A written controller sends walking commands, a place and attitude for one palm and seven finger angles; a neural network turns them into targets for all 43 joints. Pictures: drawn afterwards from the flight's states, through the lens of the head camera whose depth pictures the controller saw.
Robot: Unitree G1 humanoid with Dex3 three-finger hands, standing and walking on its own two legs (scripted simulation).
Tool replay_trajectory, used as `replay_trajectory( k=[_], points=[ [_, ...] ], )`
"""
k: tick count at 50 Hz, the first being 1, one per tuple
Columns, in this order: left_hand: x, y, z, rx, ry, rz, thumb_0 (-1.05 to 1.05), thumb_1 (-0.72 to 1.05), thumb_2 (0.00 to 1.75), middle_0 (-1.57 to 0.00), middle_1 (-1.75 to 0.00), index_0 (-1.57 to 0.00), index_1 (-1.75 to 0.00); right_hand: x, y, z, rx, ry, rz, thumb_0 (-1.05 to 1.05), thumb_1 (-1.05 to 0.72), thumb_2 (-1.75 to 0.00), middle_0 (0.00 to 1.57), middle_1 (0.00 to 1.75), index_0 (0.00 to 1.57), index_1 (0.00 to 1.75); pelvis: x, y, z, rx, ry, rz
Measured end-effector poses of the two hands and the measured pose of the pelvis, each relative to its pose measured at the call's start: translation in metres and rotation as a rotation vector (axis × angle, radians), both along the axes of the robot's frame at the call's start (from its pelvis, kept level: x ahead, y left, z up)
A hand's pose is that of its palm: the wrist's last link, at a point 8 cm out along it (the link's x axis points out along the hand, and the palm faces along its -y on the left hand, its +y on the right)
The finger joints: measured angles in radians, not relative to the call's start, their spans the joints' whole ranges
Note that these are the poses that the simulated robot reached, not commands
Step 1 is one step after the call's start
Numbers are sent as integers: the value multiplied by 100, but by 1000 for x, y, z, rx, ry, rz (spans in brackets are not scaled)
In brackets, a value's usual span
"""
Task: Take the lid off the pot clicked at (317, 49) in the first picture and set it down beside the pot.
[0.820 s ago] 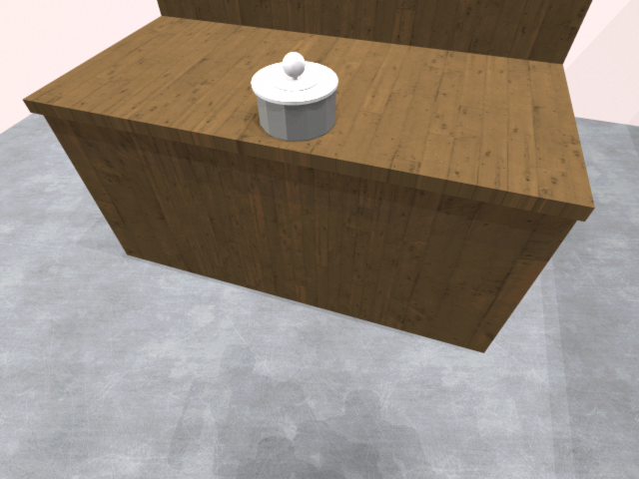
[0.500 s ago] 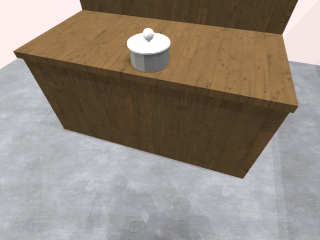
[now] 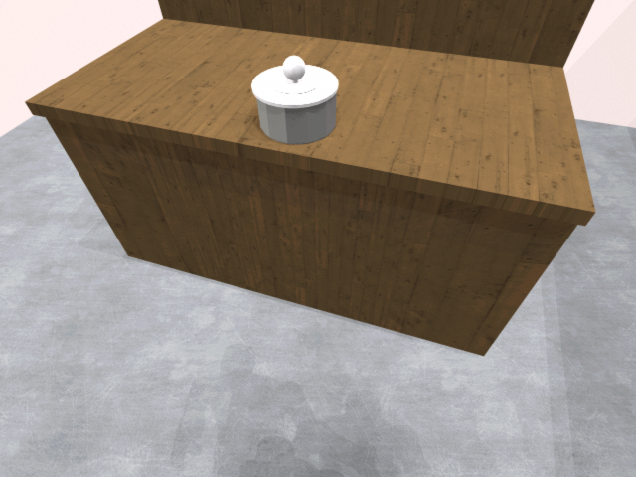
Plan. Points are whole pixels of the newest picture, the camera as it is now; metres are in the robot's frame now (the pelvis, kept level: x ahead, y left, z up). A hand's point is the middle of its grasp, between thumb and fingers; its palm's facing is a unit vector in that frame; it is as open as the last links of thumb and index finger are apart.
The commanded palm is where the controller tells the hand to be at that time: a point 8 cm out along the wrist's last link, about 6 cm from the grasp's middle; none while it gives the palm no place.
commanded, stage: look at it before walking up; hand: left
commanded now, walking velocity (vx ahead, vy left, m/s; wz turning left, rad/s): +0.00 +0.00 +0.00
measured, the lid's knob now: (294, 68) +0.93 +0.11 +0.08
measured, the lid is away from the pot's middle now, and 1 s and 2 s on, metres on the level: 0.00 0.00 0.00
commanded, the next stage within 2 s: turn to face it in 0.22 s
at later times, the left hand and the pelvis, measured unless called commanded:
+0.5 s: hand out of the picture +0.03 +0.20 -0.17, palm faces +0.00 -0.97 -0.26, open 7.4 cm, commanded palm none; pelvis +0.00 +0.00 +0.00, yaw -2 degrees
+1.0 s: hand out of the picture +0.06 +0.19 -0.18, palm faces -0.11 -0.96 -0.25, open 7.4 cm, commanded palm none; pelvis -0.02 +0.01 -0.02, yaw -9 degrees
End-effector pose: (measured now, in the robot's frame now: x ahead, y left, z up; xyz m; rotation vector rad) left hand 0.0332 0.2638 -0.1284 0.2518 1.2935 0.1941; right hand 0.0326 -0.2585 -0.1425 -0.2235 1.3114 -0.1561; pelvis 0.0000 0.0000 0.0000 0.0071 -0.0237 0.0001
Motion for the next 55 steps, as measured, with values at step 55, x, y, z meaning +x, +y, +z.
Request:
replay_trajectory(
  k=[55],
  points=[
    [28,-28,-16,-21,-34,-142,1,91,90,-20,-29,-20,-30,-77,22,-30,59,21,-251,1,-90,-90,21,30,20,30,-17,0,-22,12,10,-172]
  ],
)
